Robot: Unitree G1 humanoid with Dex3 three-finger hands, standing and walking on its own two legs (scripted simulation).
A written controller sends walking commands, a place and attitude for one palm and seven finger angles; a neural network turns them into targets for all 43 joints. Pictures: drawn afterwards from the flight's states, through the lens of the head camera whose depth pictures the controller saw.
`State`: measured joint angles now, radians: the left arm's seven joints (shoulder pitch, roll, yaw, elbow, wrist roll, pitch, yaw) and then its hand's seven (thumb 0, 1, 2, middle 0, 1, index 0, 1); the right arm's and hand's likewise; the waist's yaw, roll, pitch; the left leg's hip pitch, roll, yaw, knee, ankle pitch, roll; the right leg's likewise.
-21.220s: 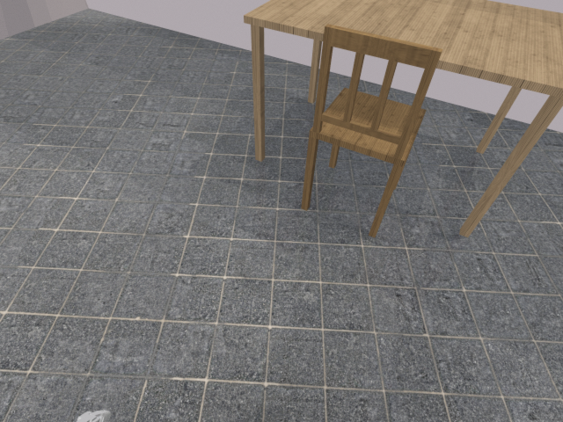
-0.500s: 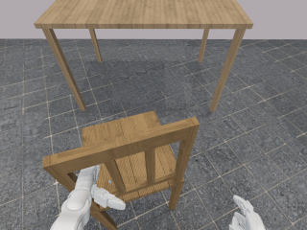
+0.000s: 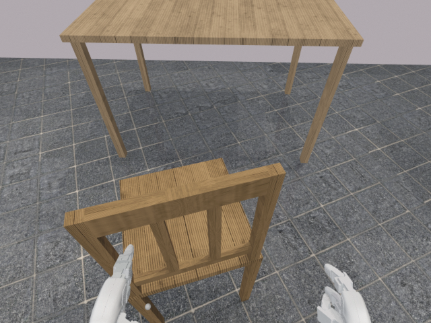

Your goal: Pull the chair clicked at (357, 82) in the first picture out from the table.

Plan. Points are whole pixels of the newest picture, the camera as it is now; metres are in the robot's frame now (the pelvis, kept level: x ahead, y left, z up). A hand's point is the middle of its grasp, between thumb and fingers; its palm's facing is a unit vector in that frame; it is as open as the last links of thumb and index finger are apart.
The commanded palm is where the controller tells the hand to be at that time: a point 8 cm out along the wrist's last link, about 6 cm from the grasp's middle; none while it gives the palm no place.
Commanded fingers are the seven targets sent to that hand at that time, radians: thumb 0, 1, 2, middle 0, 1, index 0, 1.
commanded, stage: draw the fingers out of the gap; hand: left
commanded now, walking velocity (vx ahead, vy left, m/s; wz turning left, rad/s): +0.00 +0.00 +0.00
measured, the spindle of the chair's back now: (166, 246) +0.29 +0.12 -0.05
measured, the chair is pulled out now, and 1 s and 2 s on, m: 0.63 0.62 0.62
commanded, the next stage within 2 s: draw the hand back to the body in 0.20 s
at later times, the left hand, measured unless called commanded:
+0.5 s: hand (132, 320) +0.14 +0.13 +0.04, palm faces +0.06 -1.00 -0.01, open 17.5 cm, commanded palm +0.10 +0.19 +0.04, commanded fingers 0.00 -0.55 0.20 0.00 0.00 0.00 0.00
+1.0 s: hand (85, 314) +0.14 +0.18 +0.08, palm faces +0.08 -0.93 -0.36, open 15.2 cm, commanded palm +0.12 +0.25 +0.14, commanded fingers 0.00 -0.01 0.46 -0.08 -0.11 -0.08 -0.11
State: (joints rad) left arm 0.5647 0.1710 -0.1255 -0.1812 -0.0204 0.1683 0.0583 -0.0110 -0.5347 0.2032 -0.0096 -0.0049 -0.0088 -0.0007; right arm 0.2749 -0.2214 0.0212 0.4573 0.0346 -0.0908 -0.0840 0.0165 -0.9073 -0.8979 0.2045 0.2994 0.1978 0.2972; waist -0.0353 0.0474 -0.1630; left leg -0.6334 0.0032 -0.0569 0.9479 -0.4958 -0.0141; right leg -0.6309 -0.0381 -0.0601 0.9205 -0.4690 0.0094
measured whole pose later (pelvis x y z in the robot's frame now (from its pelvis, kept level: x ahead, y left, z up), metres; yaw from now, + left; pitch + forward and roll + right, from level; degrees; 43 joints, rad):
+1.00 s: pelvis -0.01 -0.01 +0.01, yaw +0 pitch +4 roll -1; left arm 0.74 0.37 0.05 -0.45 -0.07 0.02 0.07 -0.01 -0.32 0.31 -0.04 -0.05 -0.27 -0.16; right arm 0.26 -0.20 0.02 0.51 0.06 -0.12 -0.15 0.02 -0.91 -0.90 0.20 0.30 0.20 0.30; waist 0.02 0.07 -0.10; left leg -0.48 0.02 -0.07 0.87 -0.45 -0.03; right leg -0.47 -0.01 -0.07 0.82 -0.42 0.00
